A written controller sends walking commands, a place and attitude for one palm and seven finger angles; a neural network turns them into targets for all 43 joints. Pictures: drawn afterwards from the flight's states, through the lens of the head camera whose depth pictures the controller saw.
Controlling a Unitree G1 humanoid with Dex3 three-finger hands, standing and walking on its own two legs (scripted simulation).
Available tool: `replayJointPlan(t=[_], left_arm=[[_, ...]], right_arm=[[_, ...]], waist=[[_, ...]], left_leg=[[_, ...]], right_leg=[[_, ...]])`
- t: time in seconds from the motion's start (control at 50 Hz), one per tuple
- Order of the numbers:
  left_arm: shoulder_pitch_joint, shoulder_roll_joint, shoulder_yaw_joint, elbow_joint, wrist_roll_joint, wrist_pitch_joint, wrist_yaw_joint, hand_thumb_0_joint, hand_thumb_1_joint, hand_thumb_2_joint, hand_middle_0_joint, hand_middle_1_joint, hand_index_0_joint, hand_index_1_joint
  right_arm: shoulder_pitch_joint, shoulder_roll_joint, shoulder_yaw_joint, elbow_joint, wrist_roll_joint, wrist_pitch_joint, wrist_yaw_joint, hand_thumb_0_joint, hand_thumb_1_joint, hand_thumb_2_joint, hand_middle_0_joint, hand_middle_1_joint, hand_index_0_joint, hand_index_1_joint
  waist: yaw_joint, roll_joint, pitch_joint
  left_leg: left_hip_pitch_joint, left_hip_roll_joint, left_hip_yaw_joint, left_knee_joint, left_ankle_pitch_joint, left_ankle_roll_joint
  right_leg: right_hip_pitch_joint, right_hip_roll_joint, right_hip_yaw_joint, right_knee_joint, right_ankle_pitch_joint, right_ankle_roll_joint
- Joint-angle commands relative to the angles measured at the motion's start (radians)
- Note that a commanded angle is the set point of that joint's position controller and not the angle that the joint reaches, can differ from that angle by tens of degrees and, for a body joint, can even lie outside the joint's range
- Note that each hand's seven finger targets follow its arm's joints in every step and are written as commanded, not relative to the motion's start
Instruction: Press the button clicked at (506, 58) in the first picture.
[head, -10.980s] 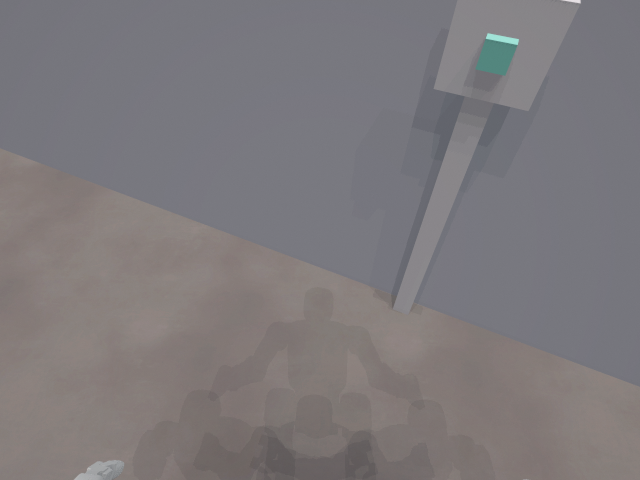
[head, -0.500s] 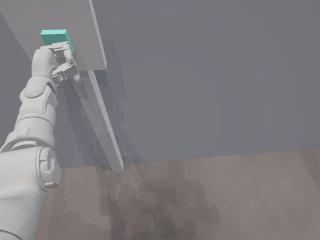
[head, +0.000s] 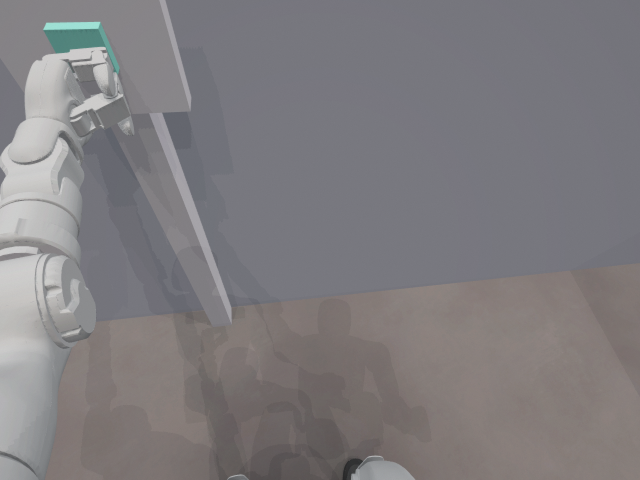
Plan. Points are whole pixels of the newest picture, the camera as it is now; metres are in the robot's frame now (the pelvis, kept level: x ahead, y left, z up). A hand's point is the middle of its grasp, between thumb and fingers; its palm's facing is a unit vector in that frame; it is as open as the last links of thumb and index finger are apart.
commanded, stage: pull the fist back off the button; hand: left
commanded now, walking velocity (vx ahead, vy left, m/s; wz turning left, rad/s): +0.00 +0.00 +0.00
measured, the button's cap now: (85, 44) +0.58 +0.22 +0.20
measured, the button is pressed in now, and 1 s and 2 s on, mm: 13 0 0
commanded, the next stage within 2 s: draw the hand back to the body in 1.06 s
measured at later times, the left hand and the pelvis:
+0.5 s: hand (119, 111) +0.51 +0.19 +0.17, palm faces +0.03 -1.00 +0.00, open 2.9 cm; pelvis +0.01 +0.00 +0.00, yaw -1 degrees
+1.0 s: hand (89, 164) +0.43 +0.20 +0.17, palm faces +0.07 -1.00 +0.00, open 3.1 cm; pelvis +0.04 -0.01 +0.01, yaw +0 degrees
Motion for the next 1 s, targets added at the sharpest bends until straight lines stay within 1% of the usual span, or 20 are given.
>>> replayJointPlan(t=[0.0, 0.1, 0.16, 0.22, 0.24, 0.32, 0.4, 0.44, 0.46, 0.5, 0.54, 0.6, 0.64, 0.68, 0.72, 0.76, 0.86, 0.9, 0.94, 0.98], left_arm=[[-0.594, 0.253, 0.031, -0.233, -0.023, -0.049, 0.036, 0.000, 0.900, 0.900, -1.300, -1.500, -1.300, -1.500], [-0.574, 0.258, 0.048, -0.233, -0.025, -0.048, 0.035, 0.000, 0.900, 0.900, -1.300, -1.500, -1.300, -1.500], [-0.563, 0.221, 0.026, -0.254, -0.029, -0.044, 0.031, 0.000, 0.900, 0.900, -1.300, -1.500, -1.300, -1.500], [-0.527, 0.242, 0.050, -0.253, -0.027, -0.038, 0.032, 0.000, 0.900, 0.900, -1.300, -1.500, -1.300, -1.500], [-0.521, 0.207, 0.026, -0.273, -0.026, -0.037, 0.028, 0.000, 0.900, 0.900, -1.300, -1.500, -1.300, -1.500], [-0.452, 0.154, 0.021, -0.333, -0.042, -0.039, 0.027, 0.000, 0.900, 0.900, -1.300, -1.500, -1.300, -1.500], [-0.354, 0.184, 0.064, -0.385, -0.056, -0.033, 0.021, 0.000, 0.900, 0.900, -1.300, -1.500, -1.300, -1.500], [-0.314, 0.157, 0.053, -0.421, -0.060, -0.026, 0.017, 0.000, 0.900, 0.900, -1.300, -1.500, -1.300, -1.500], [-0.280, 0.164, 0.061, -0.434, -0.062, -0.021, 0.018, 0.000, 0.900, 0.900, -1.300, -1.500, -1.300, -1.500], [-0.240, 0.108, 0.032, -0.505, -0.074, -0.015, 0.015, 0.000, 0.900, 0.900, -1.300, -1.500, -1.300, -1.500], [-0.172, 0.094, 0.043, -0.588, -0.092, -0.003, 0.017, 0.000, 0.900, 0.900, -1.300, -1.500, -1.300, -1.500], [-0.061, 0.089, 0.057, -0.684, -0.112, 0.025, 0.018, 0.000, 0.900, 0.900, -1.300, -1.500, -1.300, -1.500], [-0.002, 0.061, 0.045, -0.774, -0.118, 0.046, 0.019, 0.000, 0.900, 0.900, -1.300, -1.500, -1.300, -1.500], [0.034, 0.028, 0.027, -0.824, -0.127, 0.078, 0.024, 0.000, 0.900, 0.900, -1.300, -1.500, -1.300, -1.500], [0.077, 0.054, 0.060, -0.863, -0.137, 0.104, 0.028, 0.000, 0.900, 0.900, -1.300, -1.500, -1.300, -1.500], [0.100, 0.017, 0.031, -0.972, -0.138, 0.120, 0.026, 0.000, 0.900, 0.900, -1.300, -1.500, -1.300, -1.500], [0.214, -0.035, 0.002, -1.062, -0.163, 0.179, 0.012, 0.000, 0.900, 0.900, -1.300, -1.500, -1.300, -1.500], [0.205, -0.081, -0.044, -1.066, -0.167, 0.207, 0.006, 0.000, 0.900, 0.900, -1.300, -1.500, -1.300, -1.500], [0.214, -0.088, -0.049, -1.114, -0.169, 0.227, 0.008, 0.000, 0.900, 0.900, -1.300, -1.500, -1.300, -1.500], [0.174, -0.097, -0.068, -1.131, -0.164, 0.237, 0.017, 0.000, 0.900, 0.900, -1.300, -1.500, -1.300, -1.500]], right_arm=[[0.125, -0.182, -0.065, -0.070, 0.006, -0.029, -0.018, 0.000, -0.900, -0.900, 0.200, 0.300, 0.200, 0.300], [0.127, -0.181, -0.065, -0.075, 0.003, -0.033, -0.016, 0.000, -0.900, -0.900, 0.200, 0.300, 0.200, 0.300], [0.124, -0.177, -0.068, -0.081, 0.002, -0.033, -0.010, 0.000, -0.900, -0.900, 0.200, 0.300, 0.200, 0.300], [0.124, -0.177, -0.069, -0.086, 0.002, -0.028, -0.008, 0.000, -0.900, -0.900, 0.200, 0.300, 0.200, 0.300], [0.116, -0.172, -0.070, -0.095, 0.003, -0.029, -0.004, 0.000, -0.900, -0.900, 0.200, 0.300, 0.200, 0.300], [0.101, -0.161, -0.077, -0.110, 0.003, -0.026, 0.002, 0.000, -0.900, -0.900, 0.200, 0.300, 0.200, 0.300], [0.076, -0.161, -0.080, -0.126, 0.008, -0.019, 0.000, 0.000, -0.900, -0.900, 0.200, 0.300, 0.200, 0.300], [0.055, -0.150, -0.080, -0.136, 0.013, -0.017, 0.001, 0.000, -0.900, -0.900, 0.200, 0.300, 0.200, 0.300], [0.045, -0.148, -0.079, -0.142, 0.016, -0.015, 0.001, 0.000, -0.900, -0.900, 0.200, 0.300, 0.200, 0.300], [0.023, -0.141, -0.081, -0.162, 0.019, -0.012, 0.001, 0.000, -0.900, -0.900, 0.200, 0.300, 0.200, 0.300], [0.002, -0.135, -0.083, -0.177, 0.022, -0.013, 0.005, 0.000, -0.900, -0.900, 0.200, 0.300, 0.200, 0.300], [-0.039, -0.132, -0.081, -0.199, 0.028, -0.009, 0.004, 0.000, -0.900, -0.900, 0.200, 0.300, 0.200, 0.300], [-0.072, -0.122, -0.081, -0.215, 0.034, -0.010, 0.005, 0.000, -0.900, -0.900, 0.200, 0.300, 0.200, 0.300], [-0.100, -0.117, -0.078, -0.222, 0.038, -0.008, 0.003, 0.000, -0.900, -0.900, 0.200, 0.300, 0.200, 0.300], [-0.120, -0.119, -0.078, -0.227, 0.041, -0.006, -0.004, 0.000, -0.900, -0.900, 0.200, 0.300, 0.200, 0.300], [-0.153, -0.106, -0.074, -0.244, 0.040, -0.008, -0.006, 0.000, -0.900, -0.900, 0.200, 0.300, 0.200, 0.300], [-0.207, -0.097, -0.066, -0.247, 0.046, -0.011, -0.016, 0.000, -0.900, -0.900, 0.200, 0.300, 0.200, 0.300], [-0.224, -0.095, -0.061, -0.245, 0.050, -0.009, -0.024, 0.000, -0.900, -0.900, 0.200, 0.300, 0.200, 0.300], [-0.245, -0.090, -0.060, -0.250, 0.050, -0.012, -0.030, 0.000, -0.900, -0.900, 0.200, 0.300, 0.200, 0.300], [-0.252, -0.087, -0.055, -0.243, 0.049, -0.012, -0.037, 0.000, -0.900, -0.900, 0.200, 0.300, 0.200, 0.300]], waist=[[-0.059, 0.078, -0.316], [-0.049, 0.073, -0.331], [-0.046, 0.062, -0.346], [-0.031, 0.047, -0.337], [-0.028, 0.075, -0.344], [-0.001, 0.080, -0.380], [0.036, 0.024, -0.376], [0.050, 0.060, -0.366], [0.059, 0.052, -0.353], [0.067, 0.050, -0.370], [0.095, 0.069, -0.411], [0.118, 0.016, -0.390], [0.133, 0.046, -0.383], [0.128, 0.031, -0.348], [0.139, -0.018, -0.334], [0.148, 0.047, -0.365], [0.153, 0.027, -0.320], [0.136, 0.010, -0.273], [0.149, 0.050, -0.294], [0.136, 0.023, -0.282]], left_leg=[[0.135, -0.047, -0.057, -0.131, -0.098, 0.031], [0.137, -0.048, -0.058, -0.125, -0.094, 0.031], [0.151, -0.048, -0.058, -0.121, -0.069, 0.032], [0.139, -0.047, -0.058, -0.120, -0.054, 0.032], [0.154, -0.049, -0.053, -0.120, -0.053, 0.031], [0.208, -0.046, -0.051, -0.116, 0.012, 0.027], [0.194, -0.048, -0.036, -0.119, 0.050, 0.034], [0.206, -0.051, -0.025, -0.123, 0.065, 0.032], [0.204, -0.050, -0.022, -0.125, 0.076, 0.033], [0.237, -0.050, -0.020, -0.124, 0.125, 0.033], [0.272, -0.051, -0.015, -0.125, 0.179, 0.030], [0.273, -0.050, -0.007, -0.133, 0.226, 0.035], [0.297, -0.050, 0.002, -0.140, 0.264, 0.033], [0.303, -0.050, 0.004, -0.148, 0.255, 0.034], [0.299, -0.051, 0.005, -0.154, 0.256, 0.037], [0.341, -0.056, 0.007, -0.156, 0.308, 0.033], [0.375, -0.057, 0.006, -0.160, 0.343, 0.031], [0.377, -0.058, -0.001, -0.165, 0.312, 0.032], [0.398, -0.064, -0.003, -0.166, 0.303, 0.030], [0.406, -0.063, -0.014, -0.166, 0.304, 0.029]], right_leg=[[0.113, 0.054, 0.065, -0.091, -0.075, -0.017], [0.112, 0.055, 0.060, -0.082, -0.074, -0.019], [0.117, 0.056, 0.057, -0.078, -0.052, -0.017], [0.129, 0.056, 0.054, -0.071, -0.042, -0.020], [0.121, 0.056, 0.056, -0.071, -0.042, -0.020], [0.139, 0.059, 0.045, -0.060, 0.008, -0.026], [0.208, 0.062, 0.046, -0.059, 0.052, -0.028], [0.218, 0.060, 0.046, -0.058, 0.073, -0.030], [0.230, 0.060, 0.046, -0.060, 0.087, -0.031], [0.252, 0.063, 0.041, -0.052, 0.133, -0.034], [0.292, 0.063, 0.040, -0.045, 0.187, -0.038], [0.349, 0.064, 0.038, -0.048, 0.244, -0.040], [0.370, 0.060, 0.038, -0.047, 0.286, -0.041], [0.366, 0.059, 0.034, -0.056, 0.284, -0.039], [0.395, 0.056, 0.037, -0.062, 0.297, -0.036], [0.420, 0.050, 0.038, -0.056, 0.344, -0.039], [0.427, 0.047, 0.031, -0.065, 0.382, -0.038], [0.401, 0.046, 0.025, -0.076, 0.341, -0.038], [0.402, 0.042, 0.026, -0.078, 0.327, -0.039], [0.393, 0.043, 0.020, -0.082, 0.319, -0.039]])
